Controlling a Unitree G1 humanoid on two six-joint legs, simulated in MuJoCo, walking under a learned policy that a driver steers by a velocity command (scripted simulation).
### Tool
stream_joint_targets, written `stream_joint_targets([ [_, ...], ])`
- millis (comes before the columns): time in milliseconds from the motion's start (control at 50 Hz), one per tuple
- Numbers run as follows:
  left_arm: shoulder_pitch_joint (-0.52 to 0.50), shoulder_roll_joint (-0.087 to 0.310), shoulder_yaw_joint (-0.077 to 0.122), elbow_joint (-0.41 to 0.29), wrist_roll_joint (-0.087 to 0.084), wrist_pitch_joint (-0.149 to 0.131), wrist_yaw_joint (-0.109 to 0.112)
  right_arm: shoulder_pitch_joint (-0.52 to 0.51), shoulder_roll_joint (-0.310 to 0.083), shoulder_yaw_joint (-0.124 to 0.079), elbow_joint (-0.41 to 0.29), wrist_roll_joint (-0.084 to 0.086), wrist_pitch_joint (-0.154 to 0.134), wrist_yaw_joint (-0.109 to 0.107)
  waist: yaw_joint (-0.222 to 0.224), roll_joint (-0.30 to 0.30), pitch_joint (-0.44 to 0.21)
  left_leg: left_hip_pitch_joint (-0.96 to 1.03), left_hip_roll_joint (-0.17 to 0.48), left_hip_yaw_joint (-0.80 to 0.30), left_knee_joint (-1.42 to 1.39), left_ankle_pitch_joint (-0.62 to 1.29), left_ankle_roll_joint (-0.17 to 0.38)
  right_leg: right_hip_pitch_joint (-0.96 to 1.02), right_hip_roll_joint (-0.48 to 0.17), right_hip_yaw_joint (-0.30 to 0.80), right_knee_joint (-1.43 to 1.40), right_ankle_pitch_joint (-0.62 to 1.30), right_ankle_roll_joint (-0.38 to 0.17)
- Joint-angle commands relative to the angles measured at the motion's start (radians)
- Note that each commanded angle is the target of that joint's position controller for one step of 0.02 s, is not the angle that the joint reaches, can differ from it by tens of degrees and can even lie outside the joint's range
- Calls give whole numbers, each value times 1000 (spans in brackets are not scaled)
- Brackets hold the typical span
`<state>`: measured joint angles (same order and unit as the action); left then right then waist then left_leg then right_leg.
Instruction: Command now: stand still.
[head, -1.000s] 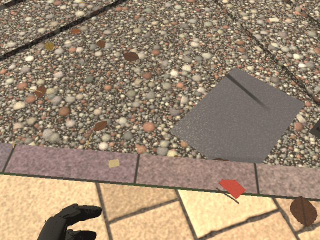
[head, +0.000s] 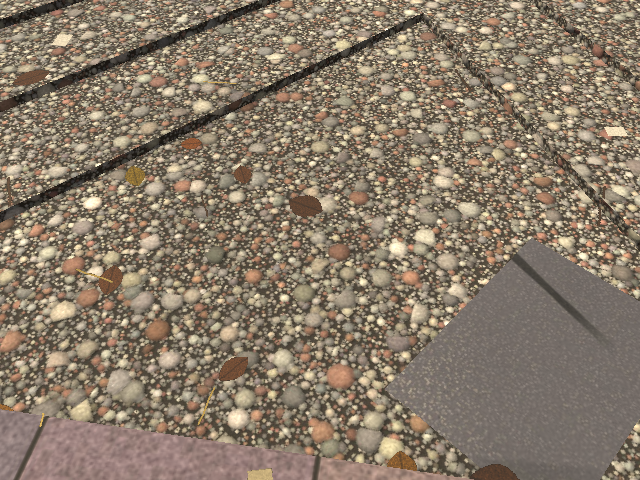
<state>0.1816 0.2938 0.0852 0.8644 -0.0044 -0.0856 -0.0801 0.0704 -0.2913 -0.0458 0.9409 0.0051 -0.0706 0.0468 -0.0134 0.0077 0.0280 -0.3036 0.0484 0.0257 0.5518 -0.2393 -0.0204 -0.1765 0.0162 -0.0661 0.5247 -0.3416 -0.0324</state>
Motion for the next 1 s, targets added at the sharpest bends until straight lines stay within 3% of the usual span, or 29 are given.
stream_joint_targets([
  [20,-14,129,28,-51,-1,-14,3,-40,-139,-30,-40,1,-11,-5,-9,7,-71,105,19,-27,-57,210,36,-53,-58,71,-101,211,-25],
  [560,32,125,18,35,4,-5,-2,-67,-122,-30,75,-3,0,-9,-8,-14,-38,117,-3,-8,-93,197,27,-9,-75,78,-123,232,-29],
  [1000,92,108,8,104,4,-1,1,-58,-115,-28,126,-3,-1,-4,-6,-11,-27,117,-5,-4,-66,199,33,-27,-66,68,-106,233,-21],
])
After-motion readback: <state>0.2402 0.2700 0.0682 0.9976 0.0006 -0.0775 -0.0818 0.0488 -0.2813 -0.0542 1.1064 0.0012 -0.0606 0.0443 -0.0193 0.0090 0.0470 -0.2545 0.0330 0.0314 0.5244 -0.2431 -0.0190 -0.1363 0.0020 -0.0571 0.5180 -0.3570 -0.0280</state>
